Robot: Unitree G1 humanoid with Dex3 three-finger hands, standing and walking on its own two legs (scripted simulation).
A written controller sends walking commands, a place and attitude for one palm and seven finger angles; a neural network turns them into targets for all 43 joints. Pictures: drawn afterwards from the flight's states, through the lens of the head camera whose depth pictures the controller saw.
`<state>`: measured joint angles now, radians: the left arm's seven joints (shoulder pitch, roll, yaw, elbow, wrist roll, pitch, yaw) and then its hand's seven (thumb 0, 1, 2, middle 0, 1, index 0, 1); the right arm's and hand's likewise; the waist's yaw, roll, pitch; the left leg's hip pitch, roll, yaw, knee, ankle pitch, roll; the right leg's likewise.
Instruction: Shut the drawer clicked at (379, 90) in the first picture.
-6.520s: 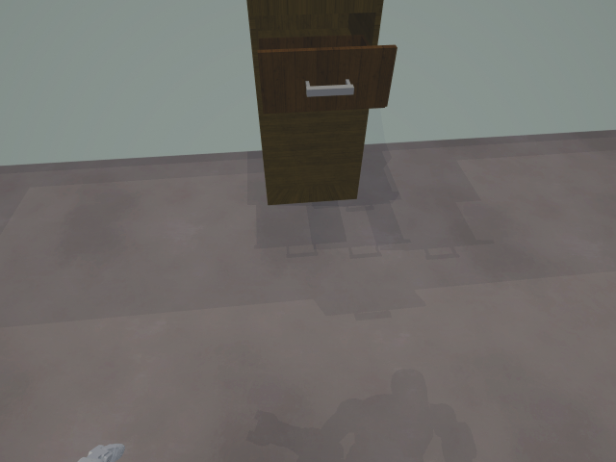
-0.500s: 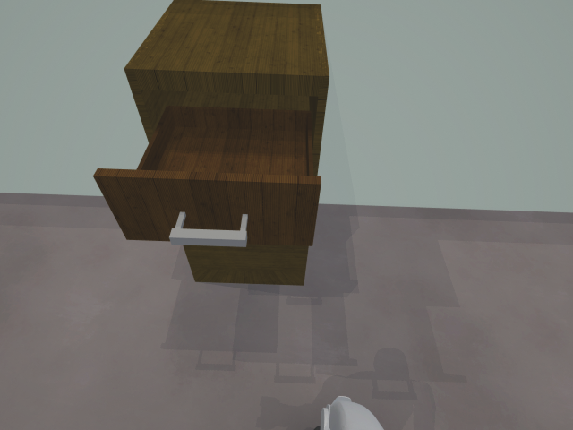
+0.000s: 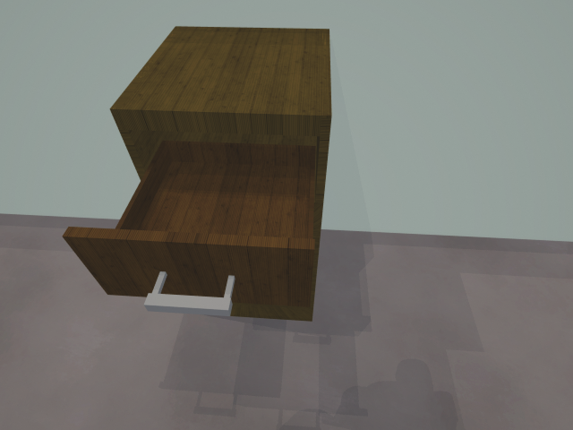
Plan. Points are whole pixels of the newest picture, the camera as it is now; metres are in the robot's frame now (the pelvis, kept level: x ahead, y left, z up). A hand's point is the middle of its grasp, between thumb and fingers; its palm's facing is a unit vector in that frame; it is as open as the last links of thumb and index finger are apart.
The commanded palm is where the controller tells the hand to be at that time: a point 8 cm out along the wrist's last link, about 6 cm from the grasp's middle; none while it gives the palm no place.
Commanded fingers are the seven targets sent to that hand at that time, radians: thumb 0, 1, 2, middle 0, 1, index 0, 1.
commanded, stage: come to a stop and stand still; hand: left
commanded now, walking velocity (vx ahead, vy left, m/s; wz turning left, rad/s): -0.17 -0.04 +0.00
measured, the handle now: (192, 292) +0.32 +0.19 -0.03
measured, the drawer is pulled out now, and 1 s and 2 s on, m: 0.28 0.28 0.28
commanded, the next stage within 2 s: look again from close up in 1.30 s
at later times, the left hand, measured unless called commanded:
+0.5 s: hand out of the picture +0.02 +0.20 -0.17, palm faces +0.02 -0.96 -0.27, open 7.3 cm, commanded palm none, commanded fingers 0.00 0.90 0.90 -0.20 -0.30 -0.20 -0.30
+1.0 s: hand out of the picture +0.01 +0.22 -0.17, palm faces +0.04 -0.98 -0.19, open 7.3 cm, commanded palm none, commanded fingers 0.00 0.90 0.90 -0.20 -0.30 -0.20 -0.30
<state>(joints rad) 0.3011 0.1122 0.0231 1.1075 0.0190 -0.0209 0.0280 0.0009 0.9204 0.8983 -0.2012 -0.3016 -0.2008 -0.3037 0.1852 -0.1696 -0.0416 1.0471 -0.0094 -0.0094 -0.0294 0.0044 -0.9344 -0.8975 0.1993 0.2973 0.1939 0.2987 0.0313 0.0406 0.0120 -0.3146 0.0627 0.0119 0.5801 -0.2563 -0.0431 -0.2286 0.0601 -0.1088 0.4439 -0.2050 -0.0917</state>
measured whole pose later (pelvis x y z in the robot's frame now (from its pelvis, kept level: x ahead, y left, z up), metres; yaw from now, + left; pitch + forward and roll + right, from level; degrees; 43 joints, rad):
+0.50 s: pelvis -0.01 +0.01 +0.00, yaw +0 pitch -2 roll +0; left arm 0.30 0.16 0.02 1.05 0.02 0.00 0.05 0.00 0.91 0.90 -0.20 -0.30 -0.20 -0.30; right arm 0.27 -0.19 -0.04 1.04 -0.01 0.02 -0.02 0.00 -0.92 -0.90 0.20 0.30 0.20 0.30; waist -0.02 0.04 0.01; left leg -0.24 0.03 0.03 0.53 -0.27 -0.02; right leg -0.24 0.03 -0.09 0.50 -0.23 -0.07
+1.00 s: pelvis +0.00 +0.04 +0.00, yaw +0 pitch -1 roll +0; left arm 0.33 0.15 0.00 1.04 0.01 0.00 0.04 0.00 0.92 0.90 -0.20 -0.30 -0.20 -0.30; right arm 0.33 -0.13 0.00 1.08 -0.02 -0.02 -0.01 0.01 -0.91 -0.90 0.20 0.30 0.20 0.30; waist -0.01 -0.01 0.00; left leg -0.23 -0.02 0.04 0.47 -0.23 0.04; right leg -0.24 -0.02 -0.08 0.47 -0.22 -0.02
